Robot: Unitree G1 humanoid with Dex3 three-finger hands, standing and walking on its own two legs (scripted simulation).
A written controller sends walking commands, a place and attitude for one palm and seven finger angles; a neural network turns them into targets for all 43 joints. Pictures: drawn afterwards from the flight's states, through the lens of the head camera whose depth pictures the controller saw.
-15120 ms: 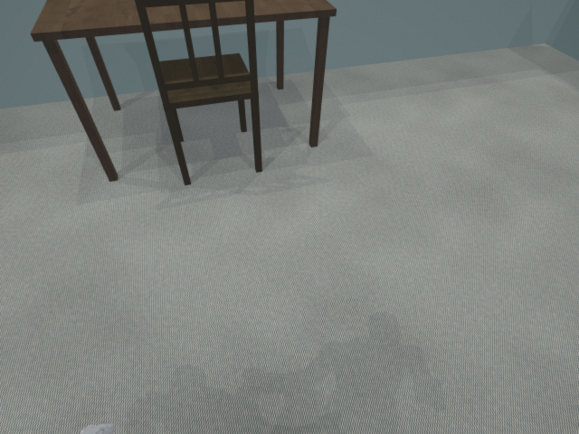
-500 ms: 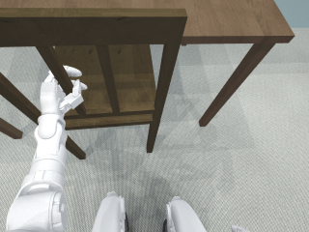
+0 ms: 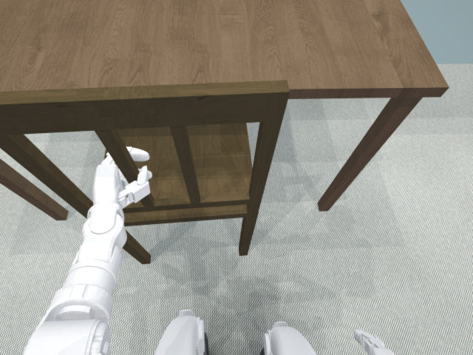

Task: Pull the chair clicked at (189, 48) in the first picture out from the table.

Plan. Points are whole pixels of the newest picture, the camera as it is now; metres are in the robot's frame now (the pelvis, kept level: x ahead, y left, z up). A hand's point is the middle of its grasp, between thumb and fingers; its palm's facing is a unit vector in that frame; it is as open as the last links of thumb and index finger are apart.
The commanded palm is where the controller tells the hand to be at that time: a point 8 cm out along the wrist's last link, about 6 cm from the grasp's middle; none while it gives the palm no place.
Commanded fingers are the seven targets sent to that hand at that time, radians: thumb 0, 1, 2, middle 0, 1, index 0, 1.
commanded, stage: step backward, pulling the chair out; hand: left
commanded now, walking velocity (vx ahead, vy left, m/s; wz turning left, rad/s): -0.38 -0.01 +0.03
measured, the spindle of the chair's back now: (131, 172) +0.43 +0.19 -0.02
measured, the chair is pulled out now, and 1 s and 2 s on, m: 0.05 0.18 0.33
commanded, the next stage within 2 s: none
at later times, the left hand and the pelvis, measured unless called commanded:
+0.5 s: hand (151, 223) +0.33 +0.14 -0.01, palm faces +0.08 -0.99 -0.15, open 5.2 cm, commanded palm +0.32 +0.19 -0.01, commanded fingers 0.00 0.90 0.90 -0.50 -1.45 -0.50 -1.45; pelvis -0.05 +0.00 +0.04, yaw -1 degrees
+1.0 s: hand (145, 253) +0.28 +0.15 -0.01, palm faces +0.12 -0.97 -0.19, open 5.4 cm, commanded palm +0.28 +0.20 -0.01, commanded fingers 0.00 0.90 0.90 -0.50 -1.45 -0.50 -1.45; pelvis -0.08 -0.01 +0.04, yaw +0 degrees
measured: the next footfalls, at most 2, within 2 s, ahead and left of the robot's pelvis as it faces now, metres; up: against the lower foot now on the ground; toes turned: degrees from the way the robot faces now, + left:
left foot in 1.14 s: -0.04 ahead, +0.15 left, +0.00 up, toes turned +1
right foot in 1.72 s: -0.08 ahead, -0.13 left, +0.00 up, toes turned +0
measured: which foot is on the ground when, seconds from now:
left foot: down 0.00-0.96, up 0.98-1.00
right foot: down 0.00-1.00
